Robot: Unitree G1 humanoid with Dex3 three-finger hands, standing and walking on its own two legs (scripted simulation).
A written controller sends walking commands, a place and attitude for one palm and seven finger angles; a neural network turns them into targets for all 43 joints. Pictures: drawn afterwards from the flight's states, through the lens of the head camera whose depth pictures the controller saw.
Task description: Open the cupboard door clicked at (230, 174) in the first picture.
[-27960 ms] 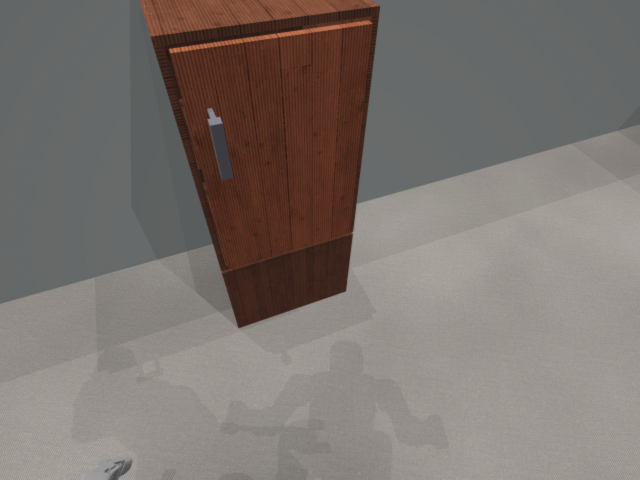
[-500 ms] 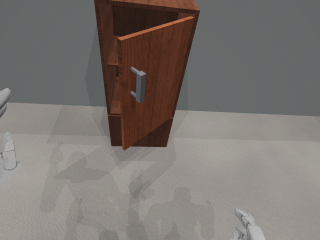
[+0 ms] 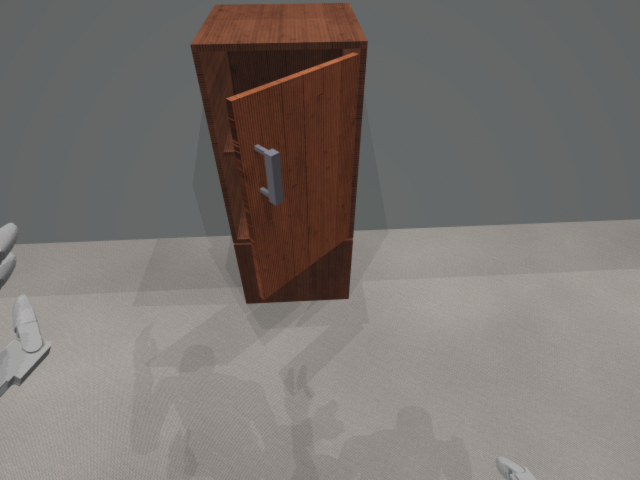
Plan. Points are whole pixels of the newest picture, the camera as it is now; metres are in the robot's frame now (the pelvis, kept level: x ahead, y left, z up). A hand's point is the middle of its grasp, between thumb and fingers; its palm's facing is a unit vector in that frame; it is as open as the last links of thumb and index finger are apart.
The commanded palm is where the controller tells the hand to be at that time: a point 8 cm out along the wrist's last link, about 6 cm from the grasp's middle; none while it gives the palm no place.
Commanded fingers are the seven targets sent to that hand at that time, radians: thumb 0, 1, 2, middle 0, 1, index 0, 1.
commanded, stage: stop stepping back and stand still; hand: left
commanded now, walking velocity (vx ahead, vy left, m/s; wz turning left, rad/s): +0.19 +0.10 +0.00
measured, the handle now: (268, 174) +0.72 +0.16 +0.01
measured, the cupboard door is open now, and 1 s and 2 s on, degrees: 43 43 43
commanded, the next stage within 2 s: let the arm hang, fingers relaxed in 0.44 s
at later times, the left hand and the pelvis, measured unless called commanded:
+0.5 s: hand (53, 363) +0.19 +0.27 +0.14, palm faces +0.45 -0.76 -0.46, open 7.4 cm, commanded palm +0.13 +0.31 +0.17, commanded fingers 0.00 0.90 0.90 -0.20 -0.30 -0.20 -0.30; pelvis +0.00 +0.00 -0.02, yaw +2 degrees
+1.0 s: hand out of the picture +0.02 +0.19 -0.18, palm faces +0.12 -0.97 -0.22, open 7.1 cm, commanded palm none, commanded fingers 0.00 0.90 0.90 -0.20 -0.30 -0.20 -0.30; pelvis +0.00 +0.00 -0.01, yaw +7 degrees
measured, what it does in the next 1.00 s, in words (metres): steps on the spot: left foot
